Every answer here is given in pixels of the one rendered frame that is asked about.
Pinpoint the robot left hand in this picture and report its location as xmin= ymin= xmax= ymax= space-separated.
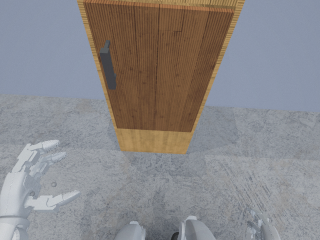
xmin=0 ymin=139 xmax=82 ymax=218

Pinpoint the handle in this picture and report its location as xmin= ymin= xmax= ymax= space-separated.
xmin=99 ymin=40 xmax=117 ymax=90

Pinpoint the robot left forearm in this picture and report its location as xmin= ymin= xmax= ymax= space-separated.
xmin=0 ymin=215 xmax=31 ymax=240

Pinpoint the robot right hand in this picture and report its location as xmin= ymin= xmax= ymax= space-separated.
xmin=243 ymin=203 xmax=281 ymax=240

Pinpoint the left robot shin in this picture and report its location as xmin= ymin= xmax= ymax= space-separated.
xmin=129 ymin=221 xmax=139 ymax=225

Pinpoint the robot right thigh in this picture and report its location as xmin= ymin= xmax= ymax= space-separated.
xmin=178 ymin=219 xmax=216 ymax=240

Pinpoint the cupboard door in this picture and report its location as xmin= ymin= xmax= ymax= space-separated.
xmin=83 ymin=0 xmax=235 ymax=133

